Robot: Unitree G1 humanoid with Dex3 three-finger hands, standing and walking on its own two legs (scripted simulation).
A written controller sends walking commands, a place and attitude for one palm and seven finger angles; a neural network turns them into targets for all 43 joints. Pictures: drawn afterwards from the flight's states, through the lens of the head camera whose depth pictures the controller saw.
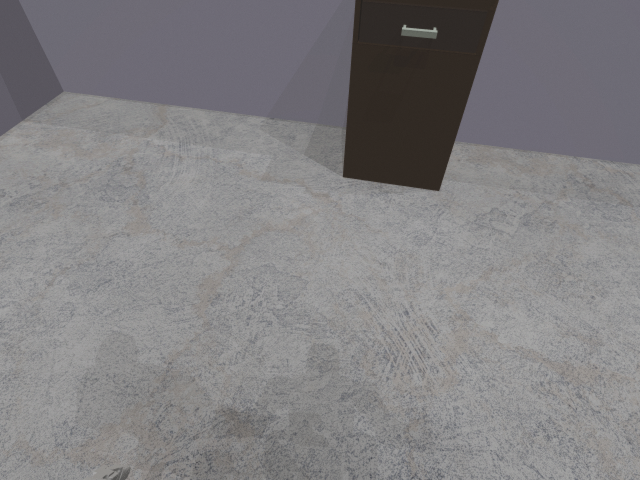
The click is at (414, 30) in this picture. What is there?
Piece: drawer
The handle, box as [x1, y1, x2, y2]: [401, 25, 437, 38]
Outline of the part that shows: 401,35 435,38 437,30 434,27 432,30 406,28 404,25 402,27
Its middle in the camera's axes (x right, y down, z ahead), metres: +0.35 -0.75 +1.40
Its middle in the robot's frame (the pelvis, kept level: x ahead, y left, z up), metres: +1.56 -0.29 -0.03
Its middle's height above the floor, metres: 0.74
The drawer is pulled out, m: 0.00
